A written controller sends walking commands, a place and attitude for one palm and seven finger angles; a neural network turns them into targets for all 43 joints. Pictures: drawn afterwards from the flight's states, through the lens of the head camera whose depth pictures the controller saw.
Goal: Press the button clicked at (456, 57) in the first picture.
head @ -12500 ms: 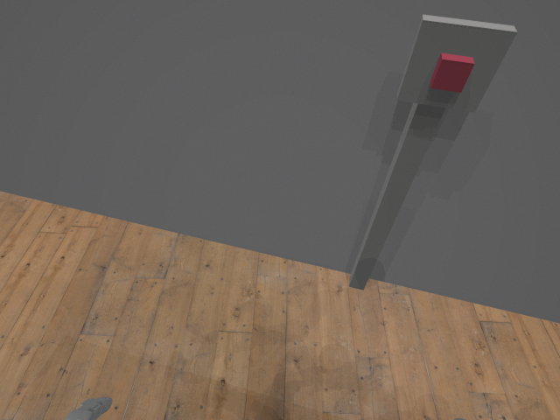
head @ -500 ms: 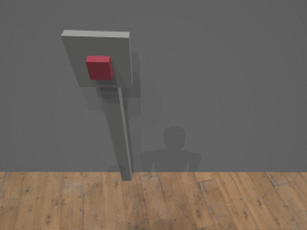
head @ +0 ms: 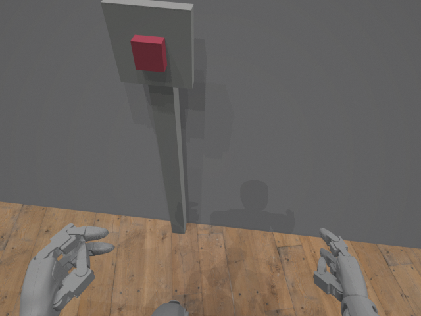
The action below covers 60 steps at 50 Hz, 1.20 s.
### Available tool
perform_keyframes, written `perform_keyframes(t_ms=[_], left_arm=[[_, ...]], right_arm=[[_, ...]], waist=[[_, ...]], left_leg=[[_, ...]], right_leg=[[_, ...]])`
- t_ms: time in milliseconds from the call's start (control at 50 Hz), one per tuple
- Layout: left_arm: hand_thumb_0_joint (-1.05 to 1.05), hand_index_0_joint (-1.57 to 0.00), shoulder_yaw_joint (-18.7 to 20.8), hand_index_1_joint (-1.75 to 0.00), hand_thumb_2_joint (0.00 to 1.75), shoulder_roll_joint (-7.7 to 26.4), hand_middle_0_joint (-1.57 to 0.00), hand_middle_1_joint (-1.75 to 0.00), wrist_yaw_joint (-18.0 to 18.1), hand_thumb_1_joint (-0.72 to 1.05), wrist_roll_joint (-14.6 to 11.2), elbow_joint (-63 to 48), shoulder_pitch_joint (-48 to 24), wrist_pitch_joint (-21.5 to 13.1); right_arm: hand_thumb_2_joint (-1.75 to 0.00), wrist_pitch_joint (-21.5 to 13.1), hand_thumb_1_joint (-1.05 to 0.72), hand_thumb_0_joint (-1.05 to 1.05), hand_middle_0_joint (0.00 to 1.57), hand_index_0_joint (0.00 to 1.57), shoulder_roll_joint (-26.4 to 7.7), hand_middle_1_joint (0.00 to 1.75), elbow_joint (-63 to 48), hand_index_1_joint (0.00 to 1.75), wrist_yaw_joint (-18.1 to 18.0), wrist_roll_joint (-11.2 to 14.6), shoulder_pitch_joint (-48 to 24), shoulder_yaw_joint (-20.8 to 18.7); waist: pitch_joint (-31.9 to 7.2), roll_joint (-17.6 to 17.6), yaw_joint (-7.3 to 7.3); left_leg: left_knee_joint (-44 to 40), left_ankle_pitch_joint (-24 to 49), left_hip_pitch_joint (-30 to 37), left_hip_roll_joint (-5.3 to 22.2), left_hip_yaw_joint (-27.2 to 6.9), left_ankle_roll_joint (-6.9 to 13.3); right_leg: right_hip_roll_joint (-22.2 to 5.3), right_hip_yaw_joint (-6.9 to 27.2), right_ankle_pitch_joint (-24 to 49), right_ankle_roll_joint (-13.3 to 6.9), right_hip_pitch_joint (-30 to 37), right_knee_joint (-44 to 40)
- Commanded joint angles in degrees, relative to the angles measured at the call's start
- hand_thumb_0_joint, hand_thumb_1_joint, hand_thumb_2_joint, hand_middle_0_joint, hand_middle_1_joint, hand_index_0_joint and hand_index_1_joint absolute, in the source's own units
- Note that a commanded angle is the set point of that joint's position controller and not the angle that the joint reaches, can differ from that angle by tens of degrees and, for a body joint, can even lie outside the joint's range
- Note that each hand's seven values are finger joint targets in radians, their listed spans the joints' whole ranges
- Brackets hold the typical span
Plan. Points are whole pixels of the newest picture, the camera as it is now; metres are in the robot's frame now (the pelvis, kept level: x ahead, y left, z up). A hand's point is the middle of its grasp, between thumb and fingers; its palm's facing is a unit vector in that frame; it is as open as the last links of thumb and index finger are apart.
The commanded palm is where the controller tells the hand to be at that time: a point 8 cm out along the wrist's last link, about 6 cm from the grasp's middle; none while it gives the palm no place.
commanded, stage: raise the hand and make a fist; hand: left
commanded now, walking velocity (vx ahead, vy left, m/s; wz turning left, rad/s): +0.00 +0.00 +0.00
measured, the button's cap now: (150, 53) +0.54 +0.19 +0.22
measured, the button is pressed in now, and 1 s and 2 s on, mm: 0 0 0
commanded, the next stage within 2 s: aim a knuckle at the button in 1.44 s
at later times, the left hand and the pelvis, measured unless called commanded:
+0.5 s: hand (95, 210) +0.24 +0.21 +0.12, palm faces +0.02 -1.00 -0.05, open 3.1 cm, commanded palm +0.21 +0.27 +0.14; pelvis +0.03 +0.02 +0.03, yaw -2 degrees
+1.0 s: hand (38, 168) +0.25 +0.26 +0.21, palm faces +0.08 -0.99 -0.08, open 3.1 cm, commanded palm +0.21 +0.30 +0.22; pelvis +0.01 +0.05 +0.05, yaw +0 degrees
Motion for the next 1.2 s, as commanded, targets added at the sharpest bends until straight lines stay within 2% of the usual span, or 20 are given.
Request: perform_keyframes(t_ms=[0,40,100,140,180,240,260,300,360,400,520,580,620,700,800,880,940,1020,1100,1180], left_arm=[[0.00,-1.00,-5.6,-1.17,0.90,4.2,-1.00,-1.17,-8.2,0.90,-2.3,-17.2,-22.1,-10.3],[0.00,-1.05,-4.7,-1.23,0.90,6.5,-1.05,-1.23,-12.3,0.90,-2.6,-9.5,-19.8,-4.3],[0.00,-1.13,2.4,-1.32,0.90,11.6,-1.13,-1.32,-14.8,0.90,-3.6,-3.0,-14.7,8.3],[0.00,-1.19,8.1,-1.38,0.90,13.6,-1.19,-1.38,-12.7,0.90,-5.5,-6.1,-13.9,14.6],[0.00,-1.24,12.5,-1.44,0.90,12.4,-1.24,-1.44,-8.1,0.90,-7.4,-10.0,-11.2,16.7],[0.00,-1.30,13.2,-1.50,0.90,9.7,-1.30,-1.50,-2.3,0.90,-7.0,-19.4,-9.2,12.7],[0.00,-1.30,13.0,-1.50,0.90,9.7,-1.30,-1.50,-1.5,0.90,-6.1,-20.1,-8.3,10.9],[0.00,-1.30,9.0,-1.50,0.90,8.7,-1.30,-1.50,-2.3,0.90,-3.8,-21.1,-8.9,7.8],[0.00,-1.30,3.0,-1.50,0.90,5.6,-1.30,-1.50,-5.8,0.90,-3.1,-18.8,-9.7,6.5],[0.00,-1.30,3.3,-1.50,0.90,6.6,-1.30,-1.50,-8.3,0.90,-4.3,-17.6,-11.1,8.1],[0.00,-1.30,9.7,-1.50,0.90,11.7,-1.30,-1.50,-6.6,0.90,-5.1,-25.7,-14.0,11.6],[0.00,-1.30,9.9,-1.50,0.90,11.0,-1.30,-1.50,-4.4,0.90,-5.1,-26.3,-16.5,12.6],[0.00,-1.30,8.4,-1.50,0.90,9.8,-1.30,-1.50,-4.6,0.90,-5.1,-26.0,-18.5,14.0],[0.00,-1.30,6.1,-1.50,0.90,9.0,-1.30,-1.50,-6.9,0.90,-4.7,-22.2,-20.4,20.9],[0.00,-1.30,9.5,-1.50,0.90,13.4,-1.30,-1.50,-7.7,0.90,-4.3,-24.5,-26.9,28.2],[0.00,-1.30,13.2,-1.50,0.90,16.3,-1.30,-1.50,-6.6,0.90,-5.1,-28.4,-33.5,28.6],[0.00,-1.30,12.4,-1.50,0.90,14.8,-1.30,-1.50,-6.9,0.90,-5.7,-26.6,-35.6,28.8],[0.00,-1.30,11.4,-1.50,0.90,14.9,-1.30,-1.50,-8.7,0.90,-6.0,-22.3,-37.2,32.8],[0.00,-1.30,10.7,-1.50,0.90,13.7,-1.30,-1.50,-10.1,0.90,-6.2,-18.8,-32.9,37.6],[0.00,-1.30,14.2,-1.50,0.90,17.1,-1.30,-1.50,-8.2,0.90,-5.7,-25.6,-34.5,36.4]], right_arm=[[-0.90,-4.5,-0.90,0.00,0.20,0.20,-6.7,0.30,-3.6,0.30,-1.3,1.4,-0.1,0.0],[-0.90,-4.5,-0.90,0.00,0.20,0.20,-7.5,0.30,-3.5,0.30,-2.2,2.2,0.3,0.4],[-0.90,-3.3,-0.90,0.00,0.20,0.20,-7.7,0.30,-5.0,0.30,-3.1,3.5,-1.6,0.9],[-0.90,-2.2,-0.90,0.00,0.20,0.20,-6.4,0.30,-6.5,0.30,-3.6,3.3,-4.6,1.3],[-0.90,-1.6,-0.90,0.00,0.20,0.20,-4.5,0.30,-6.4,0.30,-3.6,2.6,-5.4,1.3],[-0.90,-2.6,-0.90,0.00,0.20,0.20,-3.4,0.30,-5.3,0.30,-2.5,2.2,-2.2,0.8],[-0.90,-3.1,-0.90,0.00,0.20,0.20,-3.5,0.30,-4.8,0.30,-2.0,2.0,-1.0,0.5],[-0.90,-4.2,-0.90,0.00,0.20,0.20,-4.4,0.30,-4.1,0.30,-1.3,1.8,0.1,0.3],[-0.90,-5.8,-0.90,0.00,0.20,0.20,-6.0,0.30,-3.0,0.30,-0.9,2.1,1.5,0.0],[-0.90,-6.5,-0.90,0.00,0.20,0.20,-7.1,0.30,-2.8,0.30,-1.4,2.7,1.8,-0.4],[-0.90,-8.2,-0.90,0.00,0.20,0.20,-6.3,0.30,-3.0,0.30,-2.3,2.8,0.4,0.1],[-0.90,-8.2,-0.90,0.00,0.20,0.20,-6.2,0.30,-2.5,0.30,-1.9,2.6,0.1,0.7],[-0.90,-8.2,-0.90,0.00,0.20,0.20,-6.2,0.30,-2.5,0.30,-1.7,2.8,-0.5,1.1],[-0.90,-7.3,-0.90,0.00,0.20,0.20,-6.8,0.30,-2.7,0.30,-1.9,3.3,-1.4,1.8],[-0.90,-5.5,-0.90,0.00,0.20,0.20,-6.6,0.30,-3.8,0.30,-2.7,3.3,-3.5,2.8],[-0.90,-5.3,-0.90,0.00,0.20,0.20,-5.9,0.30,-3.3,0.30,-3.0,2.9,-5.2,3.7],[-0.90,-5.8,-0.90,0.00,0.20,0.20,-5.5,0.30,-2.5,0.30,-3.0,3.2,-6.0,4.0],[-0.90,-5.8,-0.90,0.00,0.20,0.20,-6.2,0.30,-1.7,0.30,-3.4,3.9,-7.0,4.1],[-0.90,-5.0,-0.90,0.00,0.20,0.20,-6.6,0.30,-2.3,0.30,-3.4,4.4,-7.5,4.0],[-0.90,-4.9,-0.90,0.00,0.20,0.20,-6.3,0.30,-3.1,0.30,-3.2,3.8,-8.5,4.0]], waist=[[-2.3,3.7,-9.59],[-0.7,-1.1,-8.47],[-3.8,-3.0,-3.53],[-7.0,-3.2,-0.44],[-9.1,-4.4,1.75],[-9.6,0.7,1.46],[-9.3,0.0,1.07],[-6.7,0.6,-0.50],[-4.4,2.8,-3.31],[-4.5,-0.9,-3.74],[-9.3,5.3,-0.87],[-6.8,3.2,-0.89],[-4.7,5.3,-1.24],[-1.5,5.5,-0.97],[-2.0,3.4,-0.17],[-4.3,3.9,0.13],[-2.7,7.2,-0.21],[0.1,6.6,-0.14],[2.6,2.0,0.21],[-0.2,2.7,0.74]], left_leg=[[-2.4,2.4,7.6,-0.8,-3.5,2.0],[-3.5,0.0,4.8,-1.2,-3.5,2.1],[-6.6,1.3,4.1,-2.0,-3.3,1.9],[-8.5,3.5,5.3,-2.2,-3.7,1.1],[-10.6,8.0,8.3,-1.8,-4.1,0.7],[-13.8,16.1,14.7,-1.3,-2.6,0.7],[-14.2,18.0,15.7,-1.2,-2.3,0.8],[-14.3,19.3,16.7,-1.3,-2.0,1.2],[-14.9,18.5,20.0,-1.1,-1.9,1.7],[-14.9,16.7,19.7,-1.1,-2.4,1.8],[-19.8,20.8,26.9,-0.8,-2.7,1.6],[-21.6,21.6,27.8,-0.2,-3.8,1.2],[-22.9,21.1,29.1,0.0,-4.2,0.8],[-25.3,19.5,29.5,0.0,-4.8,0.4],[-28.4,17.9,31.4,-0.1,-5.6,0.3],[-29.7,18.0,34.5,-0.1,-6.1,0.2],[-31.2,15.2,36.0,0.0,-6.7,-0.3],[-32.9,10.8,35.0,-0.4,-6.8,0.2],[-34.1,7.2,32.8,-0.8,-6.7,0.5],[-33.6,8.1,34.0,-1.0,-6.0,0.8]], right_leg=[[-3.3,17.3,2.7,6.5,-6.0,-16.5],[-4.3,19.8,-1.6,7.9,-3.1,-20.3],[-6.9,21.7,0.5,9.0,5.6,-22.2],[-9.2,22.8,6.6,9.7,12.5,-22.4],[-8.3,19.9,15.0,9.6,16.1,-20.7],[-5.6,13.4,32.3,8.4,16.2,-17.3],[-5.0,12.2,35.7,8.4,15.4,-16.5],[-4.5,12.0,38.4,8.9,13.2,-16.4],[-3.1,9.4,32.1,8.2,8.4,-17.2],[-3.4,10.7,29.7,8.8,8.9,-19.1],[-2.1,6.7,26.3,5.2,12.7,-19.8],[-1.2,5.4,24.9,4.6,12.7,-20.3],[-1.1,5.0,23.7,4.4,12.1,-21.0],[-1.1,5.0,22.7,4.2,13.3,-23.5],[-1.0,4.9,21.1,4.0,16.1,-26.0],[-0.7,4.9,19.8,3.8,17.7,-27.5],[-0.9,4.9,18.0,3.7,16.9,-28.6],[-1.2,5.6,16.4,3.7,17.6,-30.6],[-1.3,5.8,14.5,4.0,17.8,-31.9],[-1.4,6.3,13.5,4.0,18.7,-32.0]])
